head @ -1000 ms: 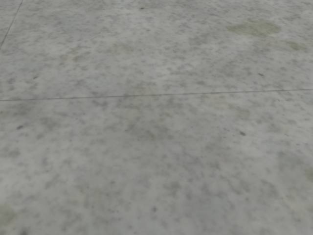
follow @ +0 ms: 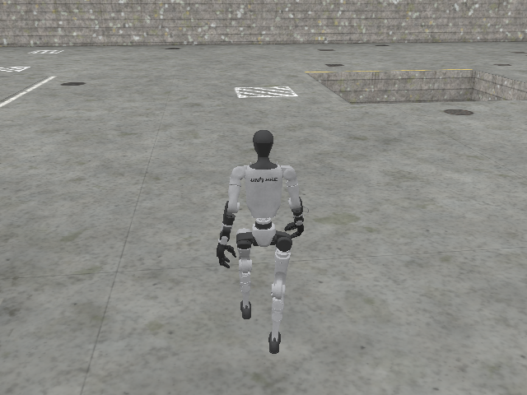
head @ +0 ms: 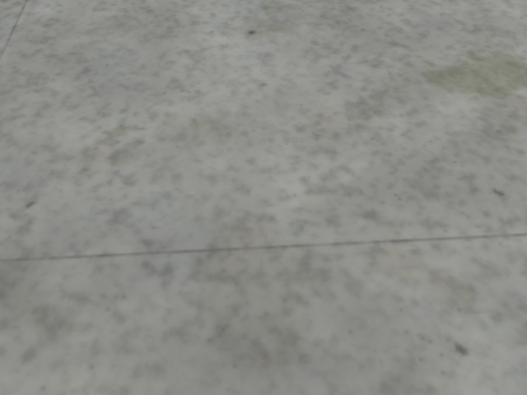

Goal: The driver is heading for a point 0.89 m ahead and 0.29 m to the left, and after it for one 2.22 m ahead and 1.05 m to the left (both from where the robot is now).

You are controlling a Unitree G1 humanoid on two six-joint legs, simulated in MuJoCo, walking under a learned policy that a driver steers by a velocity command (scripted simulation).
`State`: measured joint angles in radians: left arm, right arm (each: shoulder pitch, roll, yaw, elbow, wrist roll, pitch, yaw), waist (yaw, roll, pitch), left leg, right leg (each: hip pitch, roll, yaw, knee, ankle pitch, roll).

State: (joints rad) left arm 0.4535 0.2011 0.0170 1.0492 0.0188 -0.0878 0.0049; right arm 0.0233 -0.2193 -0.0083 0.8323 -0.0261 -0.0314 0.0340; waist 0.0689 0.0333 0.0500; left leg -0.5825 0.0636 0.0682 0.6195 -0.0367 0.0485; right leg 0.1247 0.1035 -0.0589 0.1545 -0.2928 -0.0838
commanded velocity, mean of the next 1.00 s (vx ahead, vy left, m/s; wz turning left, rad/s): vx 0.50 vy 0.00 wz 0.42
